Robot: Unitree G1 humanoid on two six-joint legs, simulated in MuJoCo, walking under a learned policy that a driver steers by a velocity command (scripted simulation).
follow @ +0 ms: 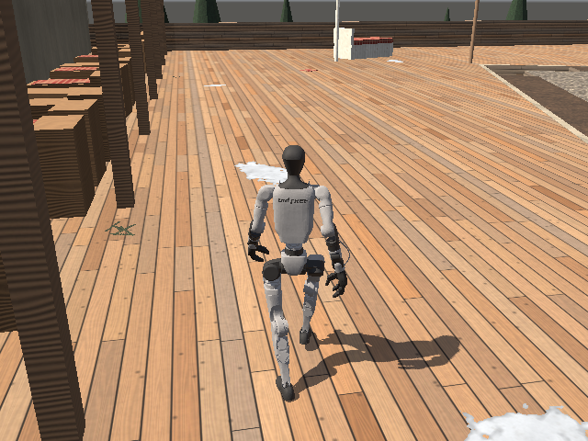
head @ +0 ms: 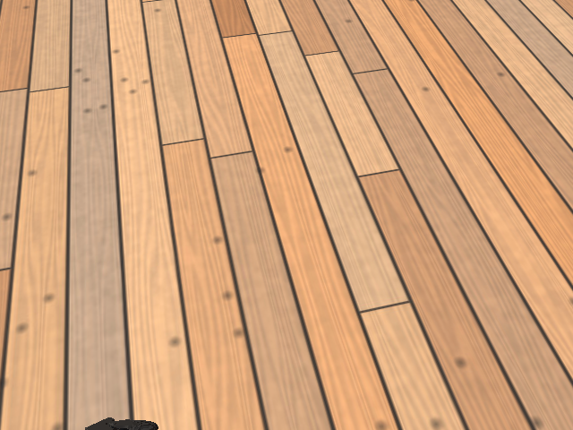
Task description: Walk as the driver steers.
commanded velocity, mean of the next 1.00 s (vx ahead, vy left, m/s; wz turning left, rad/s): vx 1.00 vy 0.00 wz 0.39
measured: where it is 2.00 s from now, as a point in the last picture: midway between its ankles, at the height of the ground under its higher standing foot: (197, 53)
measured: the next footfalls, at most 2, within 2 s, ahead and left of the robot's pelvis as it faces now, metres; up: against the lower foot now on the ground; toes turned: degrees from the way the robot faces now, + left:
right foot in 0.06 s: +0.26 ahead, -0.03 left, +0.00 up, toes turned -8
left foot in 0.52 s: +0.69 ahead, +0.08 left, +0.00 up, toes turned +13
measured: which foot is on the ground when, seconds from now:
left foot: down 0.00-0.06, up 0.08-0.50, down 0.52-0.96, up 0.98-1.00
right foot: up 0.00-0.04, down 0.06-0.52, up 0.54-0.92, down 0.94-1.00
